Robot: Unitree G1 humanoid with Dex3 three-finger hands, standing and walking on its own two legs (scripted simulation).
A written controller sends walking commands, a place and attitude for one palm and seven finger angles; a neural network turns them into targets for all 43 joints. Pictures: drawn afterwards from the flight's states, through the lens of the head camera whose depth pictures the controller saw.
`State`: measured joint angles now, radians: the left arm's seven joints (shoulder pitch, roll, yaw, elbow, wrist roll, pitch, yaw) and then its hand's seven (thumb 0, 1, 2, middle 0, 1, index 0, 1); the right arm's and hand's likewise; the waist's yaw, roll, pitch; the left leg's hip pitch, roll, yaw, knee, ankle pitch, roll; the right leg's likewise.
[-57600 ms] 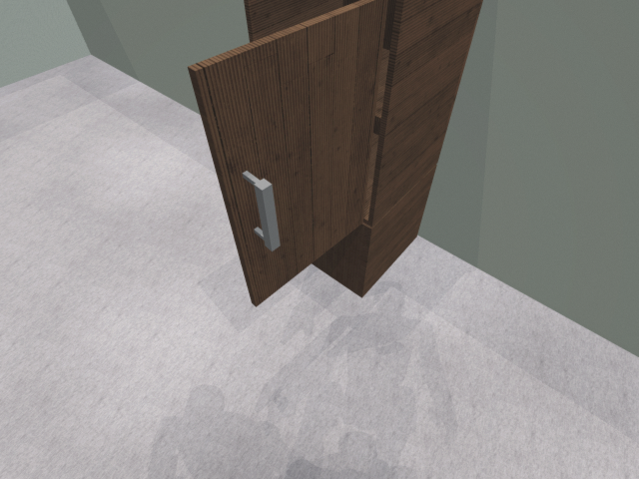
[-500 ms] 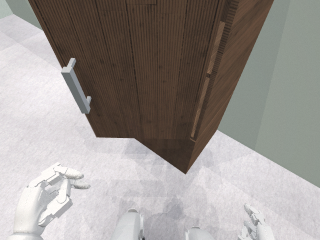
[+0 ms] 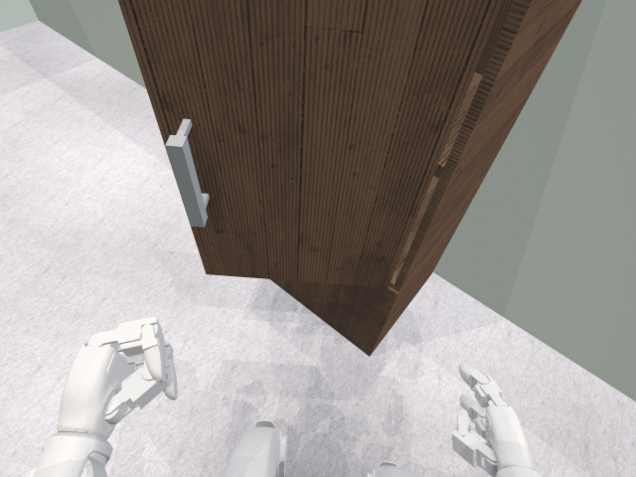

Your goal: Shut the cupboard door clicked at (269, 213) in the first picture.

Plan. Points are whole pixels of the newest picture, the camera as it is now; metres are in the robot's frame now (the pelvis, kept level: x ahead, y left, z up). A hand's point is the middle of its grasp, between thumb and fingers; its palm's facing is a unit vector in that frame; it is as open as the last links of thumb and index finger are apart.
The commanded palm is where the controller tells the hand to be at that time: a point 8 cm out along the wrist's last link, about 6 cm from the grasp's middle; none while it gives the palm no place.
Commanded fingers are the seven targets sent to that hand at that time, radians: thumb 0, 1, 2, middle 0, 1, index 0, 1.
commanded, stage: raise the hand and make a fist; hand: left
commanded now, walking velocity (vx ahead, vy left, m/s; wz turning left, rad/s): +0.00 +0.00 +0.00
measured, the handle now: (192, 176) +0.50 +0.23 +0.07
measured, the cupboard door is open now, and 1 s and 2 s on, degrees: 36 36 36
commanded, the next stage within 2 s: bring the fist close to the handle in 0.56 s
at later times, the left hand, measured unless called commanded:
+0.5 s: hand (187, 356) +0.23 +0.17 +0.06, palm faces +0.01 -1.00 -0.03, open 3.1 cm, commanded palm +0.21 +0.22 +0.07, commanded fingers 0.00 0.90 0.90 -1.30 -1.50 -1.30 -1.50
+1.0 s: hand (198, 307) +0.29 +0.17 +0.07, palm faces +0.00 -1.00 -0.03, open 3.1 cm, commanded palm +0.27 +0.23 +0.07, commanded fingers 0.00 0.90 0.90 -1.30 -1.50 -1.30 -1.50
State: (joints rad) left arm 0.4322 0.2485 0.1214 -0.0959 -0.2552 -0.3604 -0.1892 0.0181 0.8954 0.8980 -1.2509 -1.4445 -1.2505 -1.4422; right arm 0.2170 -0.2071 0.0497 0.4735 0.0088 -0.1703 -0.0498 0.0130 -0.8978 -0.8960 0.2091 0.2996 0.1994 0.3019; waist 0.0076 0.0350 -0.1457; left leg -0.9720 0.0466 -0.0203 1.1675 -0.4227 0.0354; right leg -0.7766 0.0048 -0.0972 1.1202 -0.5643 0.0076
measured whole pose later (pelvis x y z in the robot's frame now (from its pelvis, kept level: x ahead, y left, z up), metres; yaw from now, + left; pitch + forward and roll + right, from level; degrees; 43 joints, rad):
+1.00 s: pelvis +0.01 -0.02 +0.00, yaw +0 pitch +14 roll -3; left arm 0.13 0.27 0.18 0.15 -0.29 -0.33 -0.24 0.02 0.89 0.90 -1.30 -1.50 -1.30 -1.50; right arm 0.24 -0.24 0.03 0.55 0.02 -0.14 -0.07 0.01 -0.90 -0.90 0.21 0.30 0.20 0.30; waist 0.00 0.05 -0.15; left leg -0.95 0.06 -0.02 1.14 -0.43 0.00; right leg -0.78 0.02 -0.09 1.12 -0.58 -0.02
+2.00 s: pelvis +0.01 -0.02 +0.01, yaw -2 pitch +16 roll -3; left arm -0.37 0.36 0.35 0.74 -0.23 -0.42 -0.29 0.02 0.89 0.90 -1.30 -1.50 -1.30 -1.50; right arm 0.32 -0.27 0.01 0.63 0.02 -0.04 -0.04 0.01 -0.90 -0.90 0.21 0.30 0.20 0.30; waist -0.06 0.03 -0.14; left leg -0.98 0.07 0.02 1.10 -0.41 0.01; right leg -0.83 0.03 -0.05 1.09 -0.55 -0.01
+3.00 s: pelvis +0.00 -0.01 -0.02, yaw -3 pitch +22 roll -5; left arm -0.86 0.56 0.33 1.14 -0.16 -0.38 -0.47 0.02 0.90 0.90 -1.31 -1.50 -1.30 -1.50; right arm 0.34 -0.28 0.03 0.67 0.02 -0.04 -0.04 0.01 -0.90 -0.90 0.21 0.30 0.20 0.30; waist -0.13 0.04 -0.14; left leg -1.18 0.08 -0.01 1.21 -0.41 0.02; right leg -1.01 0.04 -0.08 1.19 -0.56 -0.01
